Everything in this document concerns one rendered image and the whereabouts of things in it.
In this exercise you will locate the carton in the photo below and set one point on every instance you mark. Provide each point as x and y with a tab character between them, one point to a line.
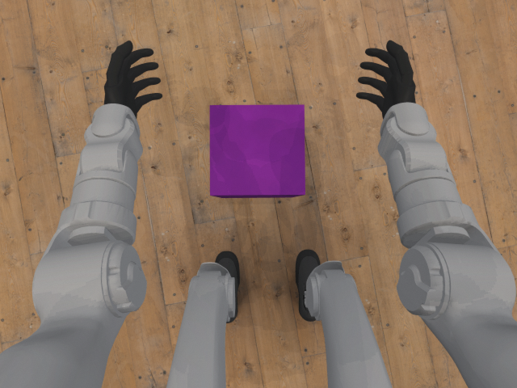
257	151

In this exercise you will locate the robot left forearm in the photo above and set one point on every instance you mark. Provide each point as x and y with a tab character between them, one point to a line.
105	186

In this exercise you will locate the robot left upper arm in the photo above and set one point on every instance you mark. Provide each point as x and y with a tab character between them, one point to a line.
82	294

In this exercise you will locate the left robot hand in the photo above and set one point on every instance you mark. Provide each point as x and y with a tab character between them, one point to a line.
119	87

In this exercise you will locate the right robot foot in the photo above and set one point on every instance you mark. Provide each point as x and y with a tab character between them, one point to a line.
306	262

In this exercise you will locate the robot right upper arm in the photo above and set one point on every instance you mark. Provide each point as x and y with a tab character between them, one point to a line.
465	295

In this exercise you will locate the left robot shin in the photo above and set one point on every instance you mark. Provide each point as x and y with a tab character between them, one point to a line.
209	266

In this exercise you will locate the robot right forearm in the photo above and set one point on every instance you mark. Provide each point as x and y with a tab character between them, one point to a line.
429	205

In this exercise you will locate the right robot hand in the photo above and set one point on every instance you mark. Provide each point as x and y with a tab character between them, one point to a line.
399	86

